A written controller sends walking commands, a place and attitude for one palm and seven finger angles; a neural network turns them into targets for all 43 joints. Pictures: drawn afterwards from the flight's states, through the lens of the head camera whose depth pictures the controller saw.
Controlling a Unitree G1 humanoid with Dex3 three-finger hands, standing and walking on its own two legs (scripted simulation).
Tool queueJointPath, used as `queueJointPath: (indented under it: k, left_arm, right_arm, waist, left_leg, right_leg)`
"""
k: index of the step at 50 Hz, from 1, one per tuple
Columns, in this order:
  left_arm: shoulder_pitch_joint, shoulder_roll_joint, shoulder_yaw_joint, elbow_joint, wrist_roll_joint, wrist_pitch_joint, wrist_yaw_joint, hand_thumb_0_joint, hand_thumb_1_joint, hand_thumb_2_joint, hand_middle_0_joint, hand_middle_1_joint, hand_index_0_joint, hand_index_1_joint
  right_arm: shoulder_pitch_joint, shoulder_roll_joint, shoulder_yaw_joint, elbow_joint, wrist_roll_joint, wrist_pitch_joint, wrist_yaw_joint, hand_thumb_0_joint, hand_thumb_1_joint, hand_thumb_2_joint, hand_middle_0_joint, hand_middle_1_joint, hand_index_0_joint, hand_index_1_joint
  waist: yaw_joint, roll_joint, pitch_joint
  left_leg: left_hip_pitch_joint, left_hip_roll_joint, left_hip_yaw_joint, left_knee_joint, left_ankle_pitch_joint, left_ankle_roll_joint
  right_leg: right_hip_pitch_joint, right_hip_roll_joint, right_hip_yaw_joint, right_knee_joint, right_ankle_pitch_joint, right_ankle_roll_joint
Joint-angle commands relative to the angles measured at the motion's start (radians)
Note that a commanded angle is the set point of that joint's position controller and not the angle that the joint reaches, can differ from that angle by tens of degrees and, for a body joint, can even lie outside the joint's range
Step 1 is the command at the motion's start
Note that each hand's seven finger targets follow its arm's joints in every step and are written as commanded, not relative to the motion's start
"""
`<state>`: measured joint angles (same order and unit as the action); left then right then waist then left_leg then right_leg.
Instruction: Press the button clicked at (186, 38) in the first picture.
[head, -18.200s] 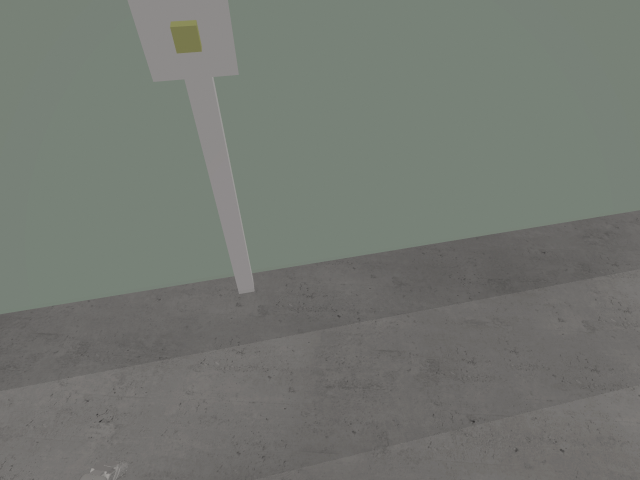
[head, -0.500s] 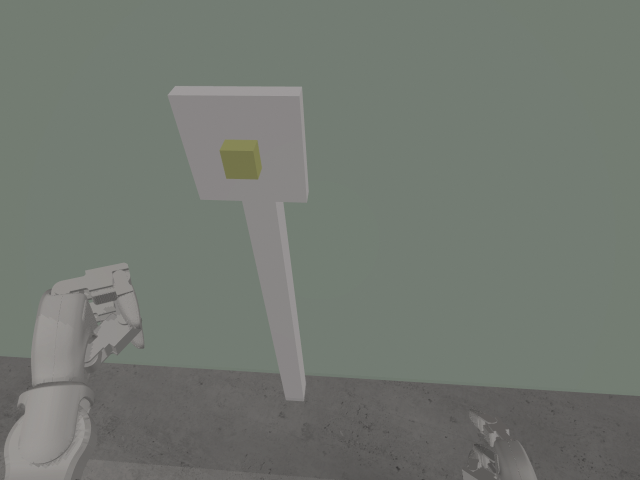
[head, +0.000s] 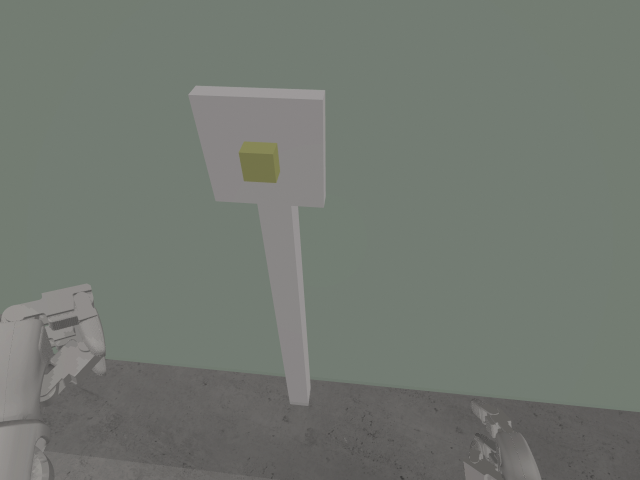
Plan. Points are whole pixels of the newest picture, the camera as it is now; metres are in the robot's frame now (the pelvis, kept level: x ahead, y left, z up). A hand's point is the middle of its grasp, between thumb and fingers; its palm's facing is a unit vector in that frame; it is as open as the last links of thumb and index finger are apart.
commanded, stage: draw the hand back to the body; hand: left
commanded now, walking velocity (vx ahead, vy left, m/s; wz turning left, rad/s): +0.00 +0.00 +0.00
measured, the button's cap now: (260, 161) +0.48 +0.16 +0.17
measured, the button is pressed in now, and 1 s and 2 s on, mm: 0 0 0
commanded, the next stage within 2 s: step back with the hand held close in 0.04 s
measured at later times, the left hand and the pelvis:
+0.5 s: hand (114, 353) +0.18 +0.23 +0.15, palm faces +0.25 -0.83 -0.49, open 3.1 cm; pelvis -0.02 +0.00 +0.00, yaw -2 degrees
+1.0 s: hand (6, 429) +0.10 +0.27 +0.16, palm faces +0.38 -0.79 -0.49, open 3.1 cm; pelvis -0.09 +0.02 -0.02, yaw +1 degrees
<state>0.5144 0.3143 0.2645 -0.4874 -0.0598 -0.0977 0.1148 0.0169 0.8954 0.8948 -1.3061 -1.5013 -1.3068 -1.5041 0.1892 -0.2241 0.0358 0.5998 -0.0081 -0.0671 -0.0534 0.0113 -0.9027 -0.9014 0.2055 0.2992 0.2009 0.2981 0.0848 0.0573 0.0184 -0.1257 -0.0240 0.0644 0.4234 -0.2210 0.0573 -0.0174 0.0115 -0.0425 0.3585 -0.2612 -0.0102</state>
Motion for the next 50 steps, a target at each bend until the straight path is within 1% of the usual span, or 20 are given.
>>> queueJointPath:
  k: [1,8,9,10,11,13,15,20,23,28,31,35,36,39,41,43,44,46,48,50]
  left_arm:
    - [-0.053,0.15,0.106,-0.203,-0.01,-0.056,0.011,0.0,0.9,0.9,-1.3,-1.5,-1.3,-1.5]
    - [-0.081,0.164,0.119,-0.184,-0.01,-0.053,0.013,0.0,0.9,0.9,-1.3,-1.5,-1.3,-1.5]
    - [-0.176,0.309,0.259,-0.273,-0.012,-0.09,0.013,0.0,0.9,0.9,-1.3,-1.5,-1.3,-1.5]
    - [-0.174,0.306,0.26,-0.256,-0.01,-0.11,0.008,0.0,0.9,0.9,-1.3,-1.5,-1.3,-1.5]
    - [-0.044,0.214,0.192,-0.175,-0.009,-0.107,-0.002,0.0,0.9,0.9,-1.3,-1.5,-1.3,-1.5]
    - [0.022,0.16,0.132,-0.166,-0.003,-0.102,-0.012,0.0,0.9,0.9,-1.3,-1.5,-1.3,-1.5]
    - [0.039,0.179,0.142,-0.195,-0.001,-0.107,-0.01,0.0,0.9,0.9,-1.3,-1.5,-1.3,-1.5]
    - [0.095,0.252,0.221,-0.263,-0.005,-0.117,0.007,0.0,0.9,0.9,-1.3,-1.5,-1.3,-1.5]
    - [0.124,0.248,0.224,-0.276,-0.008,-0.126,0.014,0.0,0.9,0.9,-1.3,-1.5,-1.3,-1.5]
    - [0.146,0.238,0.224,-0.276,-0.006,-0.14,0.023,0.0,0.9,0.9,-1.3,-1.5,-1.3,-1.5]
    - [0.137,0.234,0.217,-0.28,0.001,-0.151,0.03,0.0,0.9,0.9,-1.3,-1.5,-1.3,-1.5]
    - [0.099,0.247,0.226,-0.295,0.012,-0.174,0.041,0.0,0.9,0.9,-1.3,-1.5,-1.3,-1.5]
    - [0.107,0.24,0.223,-0.283,0.014,-0.179,0.046,0.0,0.9,0.9,-1.3,-1.5,-1.3,-1.5]
    - [0.088,0.235,0.216,-0.305,0.023,-0.197,0.057,0.0,0.9,0.9,-1.3,-1.5,-1.3,-1.5]
    - [0.082,0.234,0.218,-0.32,0.029,-0.204,0.06,0.0,0.9,0.9,-1.3,-1.5,-1.3,-1.5]
    - [0.088,0.23,0.24,-0.314,0.042,-0.21,0.059,0.0,0.9,0.9,-1.3,-1.5,-1.3,-1.5]
    - [0.087,0.23,0.245,-0.311,0.044,-0.209,0.056,0.0,0.9,0.9,-1.3,-1.5,-1.3,-1.5]
    - [0.1,0.238,0.25,-0.315,0.034,-0.214,0.049,0.0,0.9,0.9,-1.3,-1.5,-1.3,-1.5]
    - [0.115,0.224,0.24,-0.306,0.03,-0.218,0.041,0.0,0.9,0.9,-1.3,-1.5,-1.3,-1.5]
    - [0.085,0.226,0.233,-0.332,0.026,-0.232,0.034,0.0,0.9,0.9,-1.3,-1.5,-1.3,-1.5]
  right_arm:
    - [-0.124,-0.109,-0.044,-0.158,0.0,-0.047,-0.01,0.0,-0.9,-0.9,0.2,0.3,0.2,0.3]
    - [-0.13,-0.105,-0.044,-0.152,0.0,-0.043,-0.015,0.0,-0.9,-0.9,0.2,0.3,0.2,0.3]
    - [-0.128,-0.125,-0.047,-0.202,0.014,-0.023,-0.012,0.0,-0.9,-0.9,0.2,0.3,0.2,0.3]
    - [-0.127,-0.113,-0.045,-0.187,0.011,-0.015,-0.015,0.0,-0.9,-0.9,0.2,0.3,0.2,0.3]
    - [-0.121,-0.114,-0.049,-0.181,0.006,-0.005,-0.014,0.0,-0.9,-0.9,0.2,0.3,0.2,0.3]
    - [-0.111,-0.125,-0.058,-0.195,0.009,0.013,-0.006,0.0,-0.9,-0.9,0.2,0.3,0.2,0.3]
    - [-0.11,-0.133,-0.066,-0.206,0.011,0.021,-0.009,0.0,-0.9,-0.9,0.2,0.3,0.2,0.3]
    - [-0.105,-0.125,-0.082,-0.238,0.021,0.048,-0.016,0.0,-0.9,-0.9,0.2,0.3,0.2,0.3]
    - [-0.096,-0.121,-0.086,-0.251,0.027,0.055,-0.016,0.0,-0.9,-0.9,0.2,0.3,0.2,0.3]
    - [-0.088,-0.125,-0.089,-0.253,0.026,0.043,-0.018,0.0,-0.9,-0.9,0.2,0.3,0.2,0.3]
    - [-0.077,-0.128,-0.091,-0.248,0.027,0.031,-0.019,0.0,-0.9,-0.9,0.2,0.3,0.2,0.3]
    - [-0.07,-0.136,-0.094,-0.243,0.019,0.01,-0.022,0.0,-0.9,-0.9,0.2,0.3,0.2,0.3]
    - [-0.062,-0.128,-0.091,-0.238,0.019,0.007,-0.023,0.0,-0.9,-0.9,0.2,0.3,0.2,0.3]
    - [-0.051,-0.131,-0.089,-0.229,0.014,-0.011,-0.025,0.0,-0.9,-0.9,0.2,0.3,0.2,0.3]
    - [-0.056,-0.135,-0.085,-0.228,0.01,-0.024,-0.029,0.0,-0.9,-0.9,0.2,0.3,0.2,0.3]
    - [-0.065,-0.145,-0.087,-0.232,0.007,-0.041,-0.033,0.0,-0.9,-0.9,0.2,0.3,0.2,0.3]
    - [-0.065,-0.137,-0.089,-0.232,0.007,-0.046,-0.032,0.0,-0.9,-0.9,0.2,0.3,0.2,0.3]
    - [-0.061,-0.124,-0.089,-0.226,0.004,-0.058,-0.028,0.0,-0.9,-0.9,0.2,0.3,0.2,0.3]
    - [-0.065,-0.129,-0.089,-0.216,0.002,-0.065,-0.021,0.0,-0.9,-0.9,0.2,0.3,0.2,0.3]
    - [-0.071,-0.133,-0.09,-0.203,-0.004,-0.073,-0.017,0.0,-0.9,-0.9,0.2,0.3,0.2,0.3]
  waist:
    - [-0.016,0.0,-0.057]
    - [-0.019,0.01,-0.043]
    - [-0.051,0.001,0.025]
    - [-0.052,-0.003,0.024]
    - [-0.059,-0.04,0.009]
    - [-0.063,-0.025,-0.057]
    - [-0.062,-0.01,-0.115]
    - [-0.059,-0.053,-0.196]
    - [-0.064,-0.031,-0.193]
    - [-0.066,0.002,-0.161]
    - [-0.075,-0.012,-0.132]
    - [-0.086,-0.028,-0.07]
    - [-0.088,-0.048,-0.06]
    - [-0.094,-0.026,-0.053]
    - [-0.093,0.038,-0.054]
    - [-0.078,0.137,-0.081]
    - [-0.071,0.146,-0.084]
    - [-0.07,0.071,-0.103]
    - [-0.074,0.084,-0.077]
    - [-0.079,0.097,-0.075]
  left_leg:
    - [0.092,0.066,-0.103,-0.069,0.219,-0.043]
    - [0.089,0.06,-0.09,-0.066,0.178,-0.038]
    - [0.007,0.079,-0.095,-0.037,0.1,-0.006]
    - [-0.005,0.069,-0.107,-0.017,0.073,-0.007]
    - [0.003,0.072,-0.105,-0.007,0.103,-0.007]
    - [0.026,0.088,-0.091,0.001,0.189,-0.006]
    - [0.045,0.1,-0.09,0.0,0.272,-0.005]
    - [0.023,0.12,-0.094,0.018,0.385,-0.003]
    - [-0.016,0.13,-0.097,0.021,0.383,-0.003]
    - [-0.112,0.151,-0.123,-0.01,0.263,0.006]
    - [-0.182,0.149,-0.135,-0.02,0.091,0.01]
    - [-0.265,0.132,-0.158,-0.032,-0.204,0.012]
    - [-0.272,0.13,-0.165,-0.024,-0.228,0.01]
    - [-0.248,0.13,-0.184,-0.006,-0.261,0.005]
    - [-0.305,0.17,-0.237,-0.1,-0.312,0.018]
    - [-0.497,0.257,-0.327,-0.263,-0.482,0.054]
    - [-0.522,0.278,-0.341,-0.281,-0.482,0.061]
    - [-0.481,0.27,-0.329,-0.244,-0.4,0.063]
    - [-0.479,0.252,-0.304,-0.236,-0.4,0.05]
    - [-0.42,0.231,-0.287,-0.215,-0.321,0.034]
  right_leg:
    - [-0.1,0.002,0.038,-0.054,0.173,-0.022]
    - [-0.115,0.0,0.046,-0.073,0.153,-0.022]
    - [-0.208,-0.047,0.145,-0.116,0.19,-0.015]
    - [-0.214,-0.074,0.161,-0.127,0.202,-0.021]
    - [-0.227,-0.083,0.156,-0.115,0.216,-0.02]
    - [-0.212,-0.083,0.137,-0.076,0.279,-0.006]
    - [-0.2,-0.073,0.114,-0.038,0.317,0.005]
    - [-0.163,-0.065,0.099,0.042,0.393,0.014]
    - [-0.166,-0.065,0.104,0.077,0.385,0.013]
    - [-0.175,-0.054,0.113,0.107,0.272,0.013]
    - [-0.187,-0.061,0.135,0.091,0.187,0.007]
    - [-0.255,-0.073,0.179,0.023,-0.058,-0.01]
    - [-0.273,-0.081,0.181,0.008,-0.106,-0.017]
    - [-0.333,-0.081,0.175,-0.003,-0.179,-0.027]
    - [-0.274,-0.038,0.132,0.07,-0.15,-0.011]
    - [-0.06,0.033,0.064,0.283,-0.055,0.013]
    - [-0.037,0.043,0.054,0.341,-0.028,0.012]
    - [-0.056,0.038,0.071,0.323,-0.049,0.006]
    - [-0.072,0.04,0.079,0.267,-0.075,-0.005]
    - [-0.1,0.036,0.102,0.197,-0.031,-0.012]
